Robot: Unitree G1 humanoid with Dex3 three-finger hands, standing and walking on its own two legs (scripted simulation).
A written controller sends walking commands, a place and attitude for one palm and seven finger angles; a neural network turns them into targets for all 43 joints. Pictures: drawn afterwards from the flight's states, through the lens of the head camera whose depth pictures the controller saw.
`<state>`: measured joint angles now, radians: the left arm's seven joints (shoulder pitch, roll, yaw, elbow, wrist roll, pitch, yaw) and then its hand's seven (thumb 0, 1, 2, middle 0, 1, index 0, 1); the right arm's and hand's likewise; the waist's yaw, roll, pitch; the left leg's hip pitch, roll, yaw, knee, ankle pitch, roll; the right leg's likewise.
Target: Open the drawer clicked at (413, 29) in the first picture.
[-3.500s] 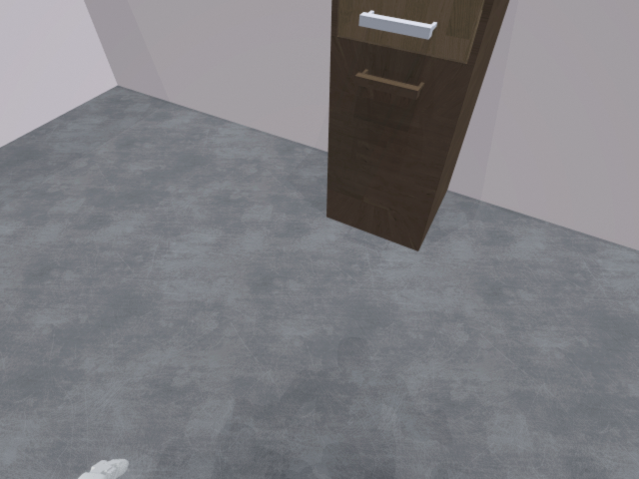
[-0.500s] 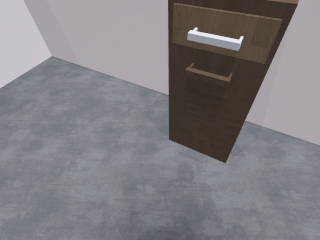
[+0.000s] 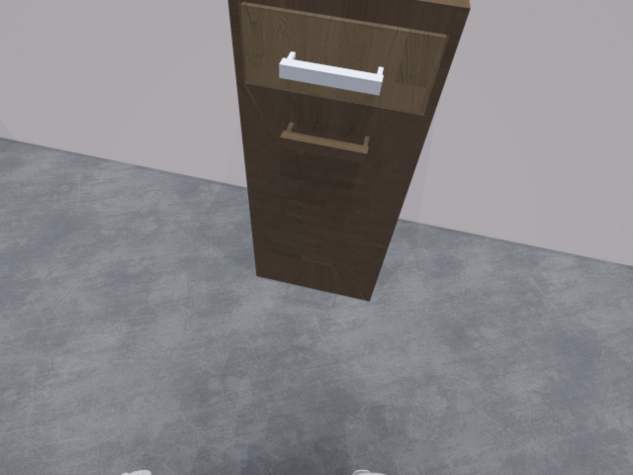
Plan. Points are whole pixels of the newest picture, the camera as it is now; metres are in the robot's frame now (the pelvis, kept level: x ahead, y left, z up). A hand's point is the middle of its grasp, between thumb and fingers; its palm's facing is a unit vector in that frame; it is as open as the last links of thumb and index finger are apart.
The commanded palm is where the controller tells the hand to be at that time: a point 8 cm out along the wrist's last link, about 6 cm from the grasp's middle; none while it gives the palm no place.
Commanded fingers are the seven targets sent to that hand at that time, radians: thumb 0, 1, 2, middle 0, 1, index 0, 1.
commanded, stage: turn to face it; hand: left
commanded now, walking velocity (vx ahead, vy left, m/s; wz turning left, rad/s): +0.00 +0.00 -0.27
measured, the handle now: (333, 70) +0.80 +0.03 +0.10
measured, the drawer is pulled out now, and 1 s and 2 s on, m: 0.00 0.00 0.00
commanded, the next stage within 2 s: take the last steps up to it in 0.12 s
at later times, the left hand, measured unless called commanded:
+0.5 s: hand out of the picture +0.09 +0.15 -0.16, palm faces -0.10 -0.97 -0.21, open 7.3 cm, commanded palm none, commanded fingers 0.00 0.90 0.90 -0.20 -0.30 -0.20 -0.30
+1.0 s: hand (226, 399) +0.25 +0.15 -0.16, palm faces -0.15 -0.97 -0.18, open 7.3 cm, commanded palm none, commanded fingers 0.00 0.90 0.90 -0.20 -0.30 -0.20 -0.30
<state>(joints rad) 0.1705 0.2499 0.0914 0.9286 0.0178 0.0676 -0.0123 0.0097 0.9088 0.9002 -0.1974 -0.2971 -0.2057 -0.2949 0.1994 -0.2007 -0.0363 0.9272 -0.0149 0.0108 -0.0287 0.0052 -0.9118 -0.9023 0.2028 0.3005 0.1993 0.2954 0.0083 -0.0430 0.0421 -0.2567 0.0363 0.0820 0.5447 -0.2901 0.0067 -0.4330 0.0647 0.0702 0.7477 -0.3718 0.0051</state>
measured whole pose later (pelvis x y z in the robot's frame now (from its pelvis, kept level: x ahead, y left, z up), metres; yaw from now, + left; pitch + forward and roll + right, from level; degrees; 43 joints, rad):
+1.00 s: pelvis +0.18 -0.02 +0.01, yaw -12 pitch +0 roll +1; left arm 0.24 0.18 0.07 1.06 0.03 0.00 -0.01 0.01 0.93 0.90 -0.19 -0.30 -0.20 -0.29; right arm 0.36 -0.12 -0.03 1.11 -0.02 -0.06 -0.02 0.00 -0.93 -0.90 0.20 0.30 0.20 0.30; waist -0.01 -0.03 0.03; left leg -0.09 0.04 0.19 0.35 -0.25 0.01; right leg -0.50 -0.10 -0.07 0.89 -0.27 0.01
